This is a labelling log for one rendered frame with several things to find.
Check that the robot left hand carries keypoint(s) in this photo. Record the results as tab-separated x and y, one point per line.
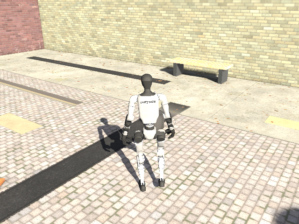
124	139

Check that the robot right upper arm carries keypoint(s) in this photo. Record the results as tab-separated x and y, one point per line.
164	104

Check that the robot right forearm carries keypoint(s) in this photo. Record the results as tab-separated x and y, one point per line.
169	122

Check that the humanoid robot torso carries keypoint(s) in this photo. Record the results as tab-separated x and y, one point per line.
148	107

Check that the robot right hand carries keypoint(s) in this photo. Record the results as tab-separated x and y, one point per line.
168	131

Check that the robot left forearm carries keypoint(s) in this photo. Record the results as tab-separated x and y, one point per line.
126	126

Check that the right robot shin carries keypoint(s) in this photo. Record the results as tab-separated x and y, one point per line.
161	166

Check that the robot left upper arm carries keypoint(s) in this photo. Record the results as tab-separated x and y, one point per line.
131	107

